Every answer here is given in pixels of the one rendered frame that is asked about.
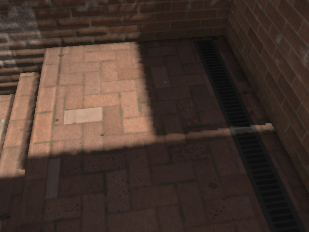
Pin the stairs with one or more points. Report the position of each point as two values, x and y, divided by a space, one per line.
16 121

